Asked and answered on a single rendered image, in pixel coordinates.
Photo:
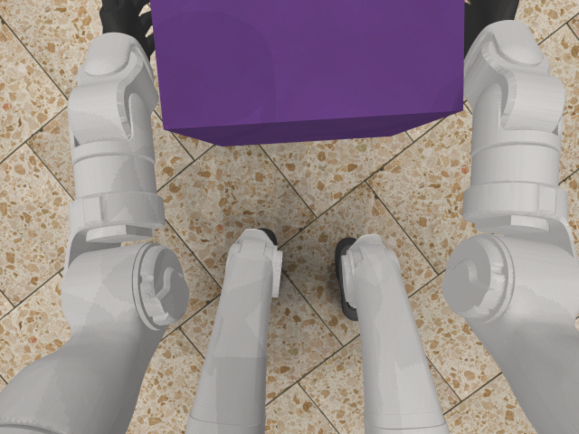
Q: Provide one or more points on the left robot hand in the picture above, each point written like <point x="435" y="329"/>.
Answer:
<point x="121" y="16"/>

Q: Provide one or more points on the left robot thigh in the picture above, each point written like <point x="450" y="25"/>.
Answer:
<point x="231" y="393"/>

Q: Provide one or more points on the right robot upper arm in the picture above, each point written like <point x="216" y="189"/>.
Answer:
<point x="521" y="299"/>

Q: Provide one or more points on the right robot forearm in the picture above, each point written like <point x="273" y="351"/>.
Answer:
<point x="517" y="118"/>

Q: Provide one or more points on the right robot hand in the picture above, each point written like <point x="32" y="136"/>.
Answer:
<point x="481" y="13"/>

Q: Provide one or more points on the carton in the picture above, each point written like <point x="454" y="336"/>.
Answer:
<point x="253" y="72"/>

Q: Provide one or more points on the left robot upper arm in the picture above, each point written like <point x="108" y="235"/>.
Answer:
<point x="118" y="303"/>

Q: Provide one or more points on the left robot forearm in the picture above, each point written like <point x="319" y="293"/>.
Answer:
<point x="112" y="149"/>

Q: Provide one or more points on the left robot foot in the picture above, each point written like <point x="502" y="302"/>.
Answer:
<point x="270" y="234"/>

